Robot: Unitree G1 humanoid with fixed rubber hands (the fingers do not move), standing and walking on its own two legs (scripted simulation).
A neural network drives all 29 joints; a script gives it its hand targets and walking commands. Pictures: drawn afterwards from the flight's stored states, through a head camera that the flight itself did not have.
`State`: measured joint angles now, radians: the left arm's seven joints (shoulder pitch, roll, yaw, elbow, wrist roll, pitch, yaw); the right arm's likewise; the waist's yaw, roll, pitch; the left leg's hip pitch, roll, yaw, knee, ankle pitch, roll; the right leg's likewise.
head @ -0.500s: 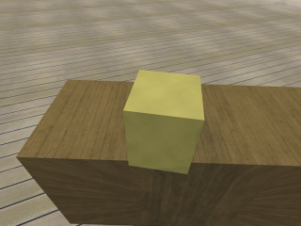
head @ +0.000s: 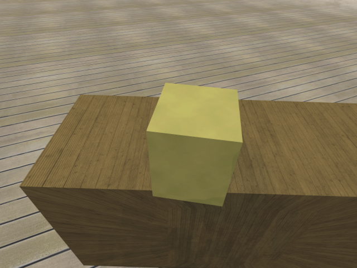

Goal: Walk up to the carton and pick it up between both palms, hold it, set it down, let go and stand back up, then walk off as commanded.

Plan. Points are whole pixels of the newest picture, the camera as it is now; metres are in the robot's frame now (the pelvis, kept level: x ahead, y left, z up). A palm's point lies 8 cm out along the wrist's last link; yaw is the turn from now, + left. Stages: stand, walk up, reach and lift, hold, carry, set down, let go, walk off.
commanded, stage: walk off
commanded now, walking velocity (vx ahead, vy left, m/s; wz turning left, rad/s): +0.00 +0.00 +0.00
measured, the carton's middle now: (193, 144) +0.45 -0.01 +0.05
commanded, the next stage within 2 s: none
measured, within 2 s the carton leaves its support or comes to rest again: neither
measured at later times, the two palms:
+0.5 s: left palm out of the picture -0.06 +0.26 -0.14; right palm out of the picture +0.02 -0.31 -0.17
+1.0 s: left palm out of the picture -0.08 +0.27 -0.14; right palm out of the picture -0.02 -0.30 -0.16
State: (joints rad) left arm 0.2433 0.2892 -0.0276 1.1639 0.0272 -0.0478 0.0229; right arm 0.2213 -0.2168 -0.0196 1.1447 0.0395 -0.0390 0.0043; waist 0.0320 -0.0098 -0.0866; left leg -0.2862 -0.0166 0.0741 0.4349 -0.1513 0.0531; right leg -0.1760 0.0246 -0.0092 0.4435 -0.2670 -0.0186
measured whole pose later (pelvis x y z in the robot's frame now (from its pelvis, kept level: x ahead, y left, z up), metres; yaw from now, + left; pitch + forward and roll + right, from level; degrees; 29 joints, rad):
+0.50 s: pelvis -0.09 -0.04 -0.04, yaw +0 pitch -3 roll +3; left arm 0.24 0.33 0.04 0.94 0.02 0.05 0.01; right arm 0.16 -0.32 -0.02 0.82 0.04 0.05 -0.02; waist 0.02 0.02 0.13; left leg -0.49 -0.01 0.08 0.66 -0.13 0.03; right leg -0.20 0.02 0.01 0.81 -0.60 -0.05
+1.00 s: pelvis -0.12 -0.02 -0.04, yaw +3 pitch -3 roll -1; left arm 0.24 0.30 0.04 0.82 0.03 0.03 0.02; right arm 0.16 -0.35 -0.03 0.86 0.04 0.06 -0.04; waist 0.02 0.06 0.18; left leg -0.44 -0.08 -0.11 0.79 -0.31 0.06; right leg -0.25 0.03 -0.05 0.82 -0.51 -0.04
